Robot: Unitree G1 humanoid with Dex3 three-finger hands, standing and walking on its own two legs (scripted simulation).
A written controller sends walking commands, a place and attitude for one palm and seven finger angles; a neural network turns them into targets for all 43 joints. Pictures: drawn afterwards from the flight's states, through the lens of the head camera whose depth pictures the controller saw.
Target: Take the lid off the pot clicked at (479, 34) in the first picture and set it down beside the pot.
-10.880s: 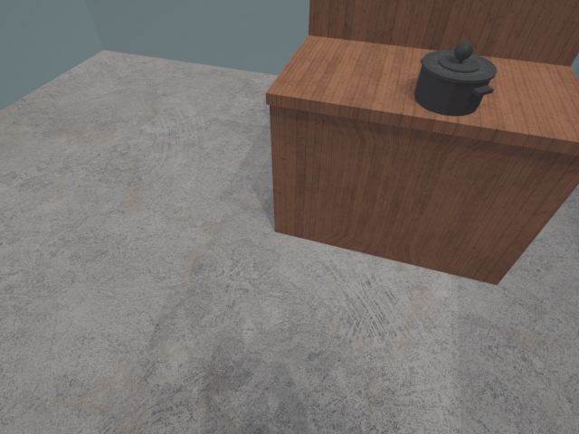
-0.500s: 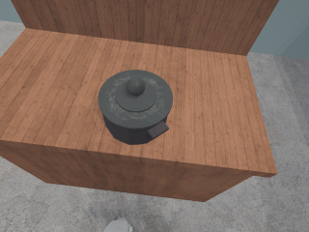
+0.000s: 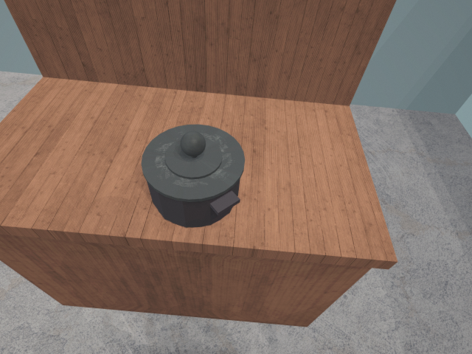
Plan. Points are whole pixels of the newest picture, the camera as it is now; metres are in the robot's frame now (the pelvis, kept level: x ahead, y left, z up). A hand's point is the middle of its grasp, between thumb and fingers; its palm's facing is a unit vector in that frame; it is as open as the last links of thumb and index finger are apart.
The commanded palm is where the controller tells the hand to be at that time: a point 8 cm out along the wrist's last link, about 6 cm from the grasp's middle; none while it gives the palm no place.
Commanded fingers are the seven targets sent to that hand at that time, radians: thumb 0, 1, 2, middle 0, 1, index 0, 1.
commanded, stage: come to a stop and stand still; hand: left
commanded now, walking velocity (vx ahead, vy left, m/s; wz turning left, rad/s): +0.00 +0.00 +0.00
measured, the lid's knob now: (193, 143) +0.46 +0.12 +0.09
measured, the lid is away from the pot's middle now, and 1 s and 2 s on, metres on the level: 0.00 0.00 0.00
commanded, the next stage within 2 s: look again from close up in 0.82 s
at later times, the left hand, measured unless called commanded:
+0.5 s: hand out of the picture -0.03 +0.17 -0.18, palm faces +0.02 -0.99 -0.12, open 7.4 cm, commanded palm none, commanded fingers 0.00 0.90 0.90 -0.20 -0.30 -0.20 -0.30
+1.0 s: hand out of the picture +0.00 +0.18 -0.18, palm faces +0.01 -0.99 -0.15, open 7.4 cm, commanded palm none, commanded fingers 0.00 0.90 0.90 -0.20 -0.30 -0.20 -0.30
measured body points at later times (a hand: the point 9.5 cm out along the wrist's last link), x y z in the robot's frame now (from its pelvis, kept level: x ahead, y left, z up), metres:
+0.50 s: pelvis +0.01 +0.02 +0.00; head +0.03 +0.05 +0.45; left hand -0.03 +0.23 -0.17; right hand -0.01 -0.20 -0.15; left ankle +0.03 +0.10 -0.74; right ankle -0.03 -0.15 -0.74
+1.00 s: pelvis +0.01 +0.03 +0.00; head +0.04 +0.04 +0.45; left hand +0.00 +0.24 -0.17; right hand +0.00 -0.18 -0.15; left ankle +0.03 +0.10 -0.74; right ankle -0.02 -0.15 -0.73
